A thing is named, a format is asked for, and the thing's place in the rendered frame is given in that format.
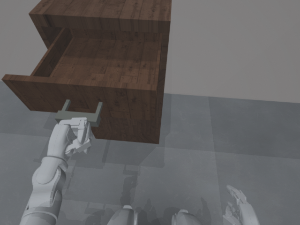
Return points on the robot left forearm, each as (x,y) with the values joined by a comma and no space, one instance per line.
(45,201)

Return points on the right robot thigh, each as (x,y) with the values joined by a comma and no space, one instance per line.
(184,218)

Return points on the left robot thigh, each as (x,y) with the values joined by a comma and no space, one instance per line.
(124,216)

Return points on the right robot hand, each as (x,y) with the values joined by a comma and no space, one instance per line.
(244,212)

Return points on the cabinet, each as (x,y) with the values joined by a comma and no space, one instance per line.
(50,16)

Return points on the left robot hand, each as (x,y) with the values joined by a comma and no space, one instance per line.
(76,131)

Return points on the handle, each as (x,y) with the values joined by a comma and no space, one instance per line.
(93,118)

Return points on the robot thigh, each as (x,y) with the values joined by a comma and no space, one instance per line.
(124,216)
(184,218)

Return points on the drawer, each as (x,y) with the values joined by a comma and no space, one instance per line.
(87,66)

